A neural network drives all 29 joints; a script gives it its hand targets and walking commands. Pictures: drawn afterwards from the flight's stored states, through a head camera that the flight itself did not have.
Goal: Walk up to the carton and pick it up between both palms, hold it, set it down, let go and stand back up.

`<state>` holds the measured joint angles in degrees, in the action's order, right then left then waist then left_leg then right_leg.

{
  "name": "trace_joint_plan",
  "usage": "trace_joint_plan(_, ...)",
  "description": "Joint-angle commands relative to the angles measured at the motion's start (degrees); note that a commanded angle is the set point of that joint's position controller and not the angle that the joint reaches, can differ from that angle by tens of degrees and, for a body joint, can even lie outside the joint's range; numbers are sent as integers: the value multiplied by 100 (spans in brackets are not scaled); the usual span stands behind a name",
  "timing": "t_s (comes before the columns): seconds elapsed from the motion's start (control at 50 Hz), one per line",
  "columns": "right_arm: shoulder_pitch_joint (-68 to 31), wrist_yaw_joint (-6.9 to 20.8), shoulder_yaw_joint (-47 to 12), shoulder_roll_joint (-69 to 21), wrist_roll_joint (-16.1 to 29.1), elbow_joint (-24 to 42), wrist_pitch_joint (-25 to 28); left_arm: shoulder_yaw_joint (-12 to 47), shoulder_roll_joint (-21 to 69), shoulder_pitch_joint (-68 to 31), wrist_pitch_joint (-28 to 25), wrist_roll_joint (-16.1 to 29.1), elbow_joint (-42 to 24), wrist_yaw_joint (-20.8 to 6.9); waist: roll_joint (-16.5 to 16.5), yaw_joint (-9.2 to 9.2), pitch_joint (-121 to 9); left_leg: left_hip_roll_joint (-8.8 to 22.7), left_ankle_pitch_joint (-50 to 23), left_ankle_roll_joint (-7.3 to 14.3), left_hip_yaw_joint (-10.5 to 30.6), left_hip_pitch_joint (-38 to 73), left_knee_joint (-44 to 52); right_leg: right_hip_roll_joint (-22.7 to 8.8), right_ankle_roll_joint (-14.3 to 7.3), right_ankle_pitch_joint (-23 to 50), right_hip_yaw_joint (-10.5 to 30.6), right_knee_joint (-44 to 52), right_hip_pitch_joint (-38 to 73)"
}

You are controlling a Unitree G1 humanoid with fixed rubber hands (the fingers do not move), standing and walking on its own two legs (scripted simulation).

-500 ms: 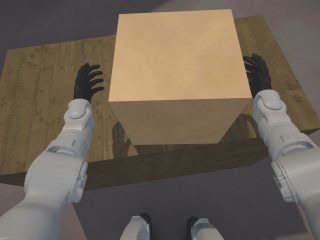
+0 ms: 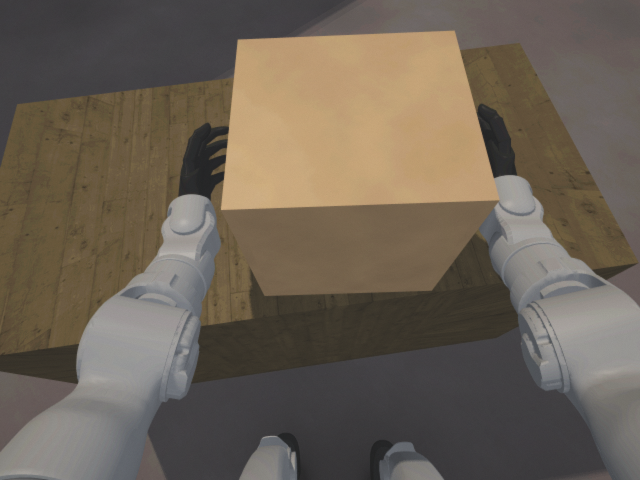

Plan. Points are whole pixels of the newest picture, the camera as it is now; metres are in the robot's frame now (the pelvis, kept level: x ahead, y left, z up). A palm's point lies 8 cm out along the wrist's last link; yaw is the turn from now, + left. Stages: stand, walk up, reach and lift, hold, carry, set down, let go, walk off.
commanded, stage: reach and lift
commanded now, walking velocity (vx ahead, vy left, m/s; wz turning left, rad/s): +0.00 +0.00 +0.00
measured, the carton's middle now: (346, 181) +0.50 +0.00 -0.01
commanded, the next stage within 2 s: none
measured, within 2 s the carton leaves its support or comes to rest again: neither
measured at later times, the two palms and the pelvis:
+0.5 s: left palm (208, 190) +0.46 +0.17 +0.03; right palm (490, 172) +0.48 -0.18 +0.04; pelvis +0.01 +0.00 +0.00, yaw +0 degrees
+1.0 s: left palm (202, 200) +0.45 +0.18 +0.03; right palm (486, 186) +0.46 -0.17 +0.03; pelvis +0.01 +0.00 +0.03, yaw +1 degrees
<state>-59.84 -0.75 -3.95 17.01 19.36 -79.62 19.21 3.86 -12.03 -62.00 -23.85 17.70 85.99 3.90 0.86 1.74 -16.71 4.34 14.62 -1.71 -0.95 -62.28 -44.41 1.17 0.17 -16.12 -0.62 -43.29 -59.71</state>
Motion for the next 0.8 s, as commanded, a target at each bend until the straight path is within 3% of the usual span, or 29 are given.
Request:
trace_joint_plan(0.0, -2605, -2, 83, 732, -68, 916, 369, -275, -799, -2484, -318, -222, -829, 65, -92, 20, -4809, -326, -2262, -273, -282, 3110, -42, 187, 198, 2380, -279, 277, 2107)
trace_joint_plan(0.1, -2556, -79, 53, 577, -145, 1044, 380, -515, -782, -2454, -343, -383, -938, 141, -153, 95, -4837, -341, -2253, -234, -330, 3042, 47, 185, 213, 2509, -220, 286, 2398)
trace_joint_plan(0.34, -2602, -165, 19, 253, -307, 1054, 368, -537, -558, -2353, -450, -340, -729, 82, -348, 17, -4687, -342, -2313, -178, -308, 2915, -26, 146, 235, 2730, -165, 235, 2483)
trace_joint_plan(0.58, -2669, -155, 202, -163, -589, 1082, 354, -605, -238, -2522, -553, -500, -755, 21, -265, -17, -4738, -341, -2327, -174, -307, 2921, -4, 96, 209, 2744, -170, 256, 2509)
trace_joint_plan(0.7, -2685, -103, 437, -459, -916, 1104, 378, -712, 41, -2659, -597, -694, -822, -51, -225, -40, -4716, -336, -2317, -170, -329, 2991, 88, 65, 193, 2735, -196, 333, 2564)
trace_joint_plan(0.78, -2654, 14, 713, -979, -1430, 1147, 458, -871, 483, -2786, -631, -1021, -919, -187, -193, -52, -4600, -326, -2300, -159, -379, 3137, 260, 31, 183, 2740, -249, 490, 2693)
